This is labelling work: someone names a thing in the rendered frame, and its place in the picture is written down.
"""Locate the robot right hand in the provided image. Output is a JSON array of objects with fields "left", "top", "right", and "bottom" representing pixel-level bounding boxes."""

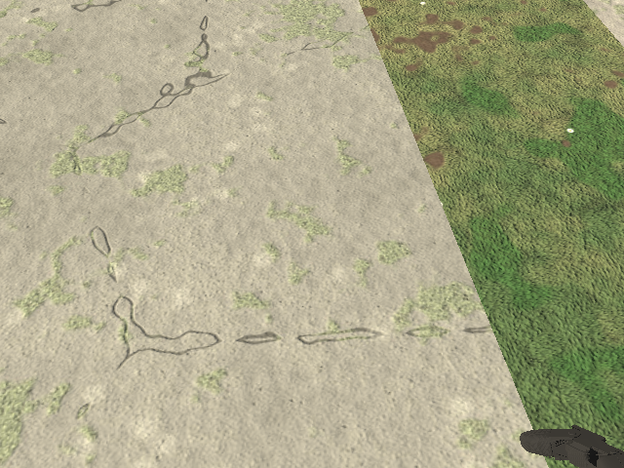
[{"left": 520, "top": 425, "right": 624, "bottom": 468}]

